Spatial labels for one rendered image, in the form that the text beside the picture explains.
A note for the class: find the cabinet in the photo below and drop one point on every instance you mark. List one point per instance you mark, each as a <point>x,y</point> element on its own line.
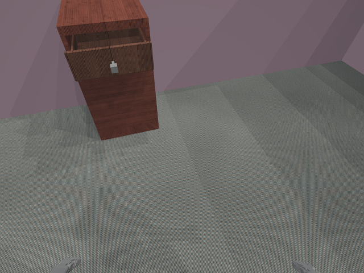
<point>120,105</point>

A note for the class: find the robot left hand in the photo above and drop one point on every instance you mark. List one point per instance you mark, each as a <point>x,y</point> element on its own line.
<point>66,265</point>

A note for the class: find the robot right hand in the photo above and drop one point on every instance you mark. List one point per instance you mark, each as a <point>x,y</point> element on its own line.
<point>303,267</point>

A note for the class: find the drawer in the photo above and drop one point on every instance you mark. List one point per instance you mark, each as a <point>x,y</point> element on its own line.
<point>92,53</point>

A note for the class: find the handle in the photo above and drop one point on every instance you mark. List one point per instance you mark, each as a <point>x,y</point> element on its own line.
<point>113,67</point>

